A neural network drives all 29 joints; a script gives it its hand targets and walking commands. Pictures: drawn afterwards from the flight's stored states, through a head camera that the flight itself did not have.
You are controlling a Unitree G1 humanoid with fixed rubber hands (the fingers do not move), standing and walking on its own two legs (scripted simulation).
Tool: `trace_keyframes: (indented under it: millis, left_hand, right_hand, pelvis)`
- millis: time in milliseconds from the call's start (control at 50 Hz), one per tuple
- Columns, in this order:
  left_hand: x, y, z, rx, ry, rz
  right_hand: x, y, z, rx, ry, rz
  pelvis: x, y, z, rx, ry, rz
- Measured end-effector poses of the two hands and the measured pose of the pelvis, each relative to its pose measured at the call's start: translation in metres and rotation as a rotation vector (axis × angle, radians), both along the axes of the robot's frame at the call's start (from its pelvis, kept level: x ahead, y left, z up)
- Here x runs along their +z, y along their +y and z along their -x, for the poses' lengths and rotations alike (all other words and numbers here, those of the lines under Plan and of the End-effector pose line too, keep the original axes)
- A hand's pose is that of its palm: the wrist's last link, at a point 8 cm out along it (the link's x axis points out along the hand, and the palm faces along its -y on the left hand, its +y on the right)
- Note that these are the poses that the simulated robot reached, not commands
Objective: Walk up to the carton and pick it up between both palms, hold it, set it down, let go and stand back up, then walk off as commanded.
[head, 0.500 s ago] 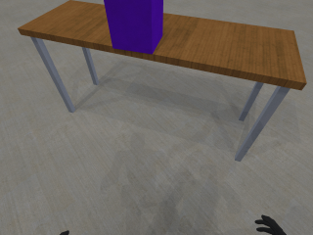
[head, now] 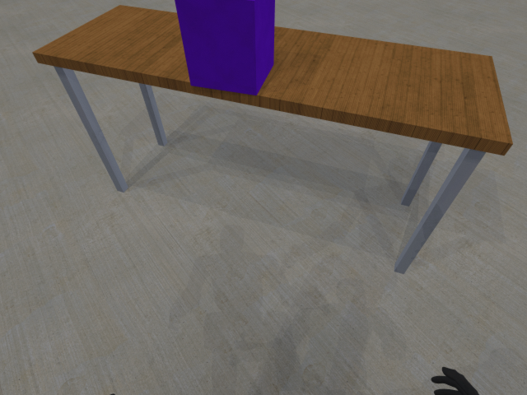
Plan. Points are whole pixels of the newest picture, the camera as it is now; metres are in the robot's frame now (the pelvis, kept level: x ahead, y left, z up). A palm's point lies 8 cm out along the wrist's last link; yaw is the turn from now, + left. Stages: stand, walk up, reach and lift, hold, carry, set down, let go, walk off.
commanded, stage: stand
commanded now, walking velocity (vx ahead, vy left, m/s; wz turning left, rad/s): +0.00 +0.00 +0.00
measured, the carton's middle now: (230, 34) +1.03 +0.10 +0.09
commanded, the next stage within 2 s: none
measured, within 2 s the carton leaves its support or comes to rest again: neither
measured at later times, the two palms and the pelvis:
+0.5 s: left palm out of the picture +0.08 +0.28 -0.11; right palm out of the picture +0.11 -0.30 -0.09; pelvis +0.00 +0.00 +0.00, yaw +0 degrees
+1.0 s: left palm out of the picture +0.08 +0.28 -0.11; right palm out of the picture +0.11 -0.30 -0.09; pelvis +0.00 +0.00 +0.01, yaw +0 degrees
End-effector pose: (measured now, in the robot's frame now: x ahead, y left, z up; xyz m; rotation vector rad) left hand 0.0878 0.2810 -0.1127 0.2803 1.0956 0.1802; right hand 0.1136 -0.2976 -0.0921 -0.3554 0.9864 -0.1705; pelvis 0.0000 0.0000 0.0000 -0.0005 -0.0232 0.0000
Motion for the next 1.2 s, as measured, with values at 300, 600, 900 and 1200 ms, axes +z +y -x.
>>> trace_keyframes:
  millis: [300,600,900,1200]
  left_hand:
    - [0.0013,0.0013,0.0032,0.008,0.018,0.001]
    - [0.0017,0.0016,0.0064,0.012,0.032,0.001]
    - [0.0022,0.0014,0.0062,0.013,0.034,0.001]
    - [0.0021,0.0016,0.0045,0.014,0.04,0.001]
  right_hand:
    - [0.0011,-0.001,0.0027,-0.011,0.019,0.001]
    - [0.0007,-0.002,0.0065,-0.017,0.036,0.002]
    - [0.0001,-0.0028,0.0078,-0.021,0.044,0.001]
    - [0.0002,-0.0027,0.0059,-0.021,0.05,0.002]
  pelvis:
    - [0.0036,0.0006,-0.0019,0.0,-0.006,0.001]
    - [0.0053,0.0006,-0.0013,0.0,-0.004,0.001]
    - [0.0059,0.0001,-0.002,0.0,-0.005,0.0]
    - [0.0065,0.0003,-0.0047,0.0,-0.001,0.0]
